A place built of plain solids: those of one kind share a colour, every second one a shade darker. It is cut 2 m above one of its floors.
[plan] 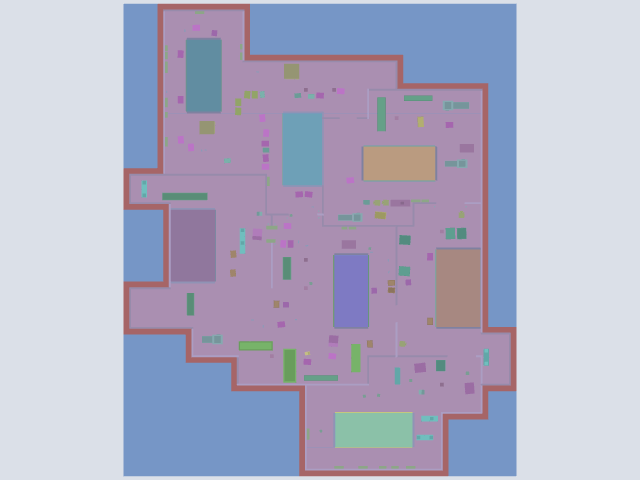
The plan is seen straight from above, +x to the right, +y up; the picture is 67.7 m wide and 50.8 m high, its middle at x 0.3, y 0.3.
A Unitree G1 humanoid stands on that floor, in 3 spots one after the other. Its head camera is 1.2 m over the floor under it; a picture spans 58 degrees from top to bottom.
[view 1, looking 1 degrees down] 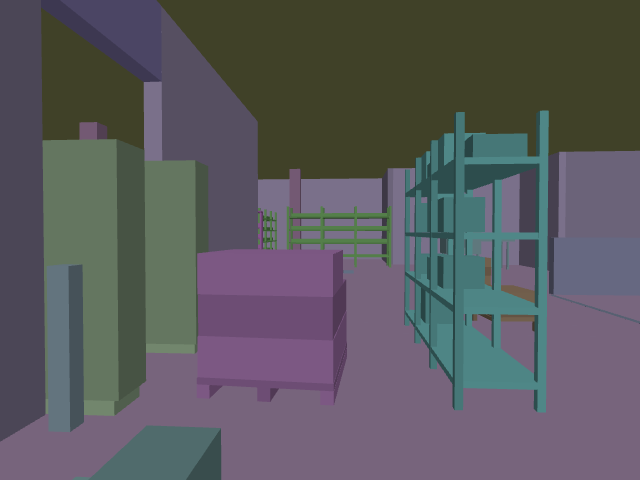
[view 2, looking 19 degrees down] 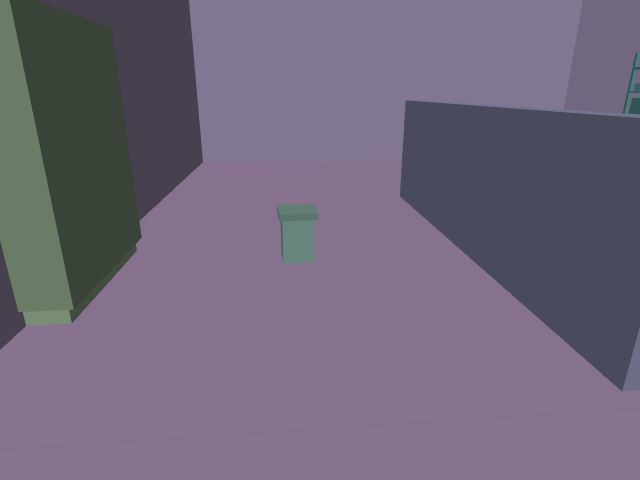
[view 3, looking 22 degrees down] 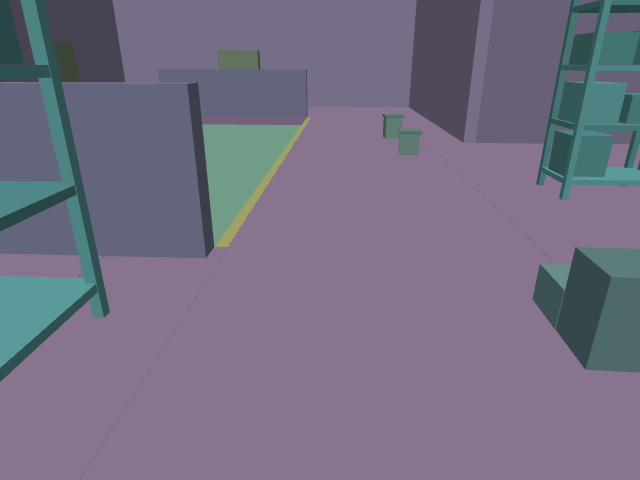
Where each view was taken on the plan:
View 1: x -6.90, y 4.50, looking -86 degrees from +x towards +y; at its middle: cooler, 15.08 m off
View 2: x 0.30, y -23.00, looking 85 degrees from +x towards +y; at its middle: floor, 3.68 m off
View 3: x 12.90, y -17.10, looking -177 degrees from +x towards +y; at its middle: floor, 3.20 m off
